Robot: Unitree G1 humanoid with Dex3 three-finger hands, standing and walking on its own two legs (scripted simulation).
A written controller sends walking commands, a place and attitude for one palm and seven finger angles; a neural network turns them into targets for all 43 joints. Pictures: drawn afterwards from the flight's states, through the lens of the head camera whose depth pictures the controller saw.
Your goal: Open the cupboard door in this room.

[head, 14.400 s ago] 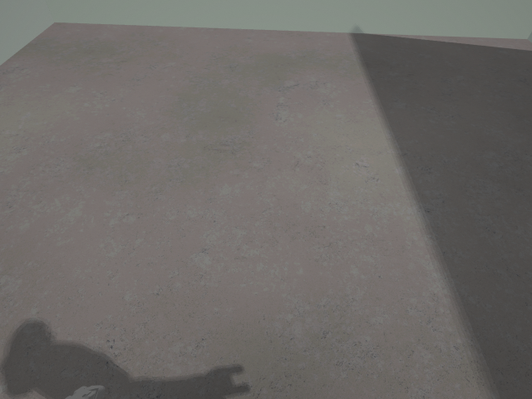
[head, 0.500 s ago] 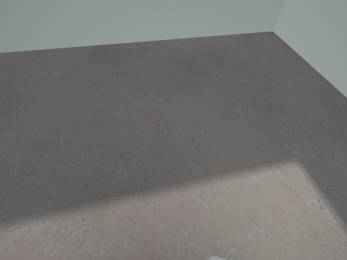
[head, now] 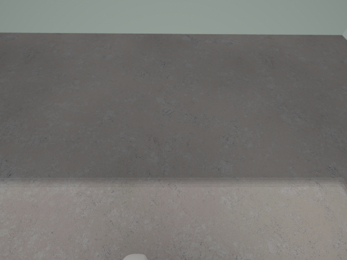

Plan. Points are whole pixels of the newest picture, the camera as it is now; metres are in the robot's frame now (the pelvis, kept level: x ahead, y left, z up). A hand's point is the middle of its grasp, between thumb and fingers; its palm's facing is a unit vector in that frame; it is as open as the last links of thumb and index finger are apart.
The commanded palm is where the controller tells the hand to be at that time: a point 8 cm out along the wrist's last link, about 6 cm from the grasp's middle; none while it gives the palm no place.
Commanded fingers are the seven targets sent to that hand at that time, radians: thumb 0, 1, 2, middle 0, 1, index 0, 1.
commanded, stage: turn or walk to find it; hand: left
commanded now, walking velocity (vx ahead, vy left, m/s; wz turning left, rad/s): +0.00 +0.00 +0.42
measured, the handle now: out of the picture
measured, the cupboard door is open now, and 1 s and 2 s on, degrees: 0 0 0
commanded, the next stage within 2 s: none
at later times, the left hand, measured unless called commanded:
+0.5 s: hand out of the picture +0.05 +0.22 -0.15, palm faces +0.20 -0.94 -0.28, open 7.4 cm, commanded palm none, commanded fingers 0.00 0.90 0.90 -0.20 -0.30 -0.20 -0.30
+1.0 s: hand out of the picture -0.13 +0.20 -0.19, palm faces +0.47 -0.85 -0.24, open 7.4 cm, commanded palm none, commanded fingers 0.00 0.90 0.90 -0.20 -0.30 -0.20 -0.30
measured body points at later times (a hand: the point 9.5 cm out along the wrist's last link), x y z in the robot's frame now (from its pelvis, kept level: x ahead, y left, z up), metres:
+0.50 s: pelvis -0.02 -0.01 -0.01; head +0.02 -0.02 +0.44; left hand +0.04 +0.26 -0.13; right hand +0.09 -0.24 -0.16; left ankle -0.01 +0.13 -0.73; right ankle -0.01 -0.11 -0.74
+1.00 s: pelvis -0.05 +0.01 -0.01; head -0.02 +0.04 +0.44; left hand -0.15 +0.25 -0.17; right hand +0.16 -0.18 -0.14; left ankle -0.10 +0.10 -0.74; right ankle -0.01 -0.11 -0.72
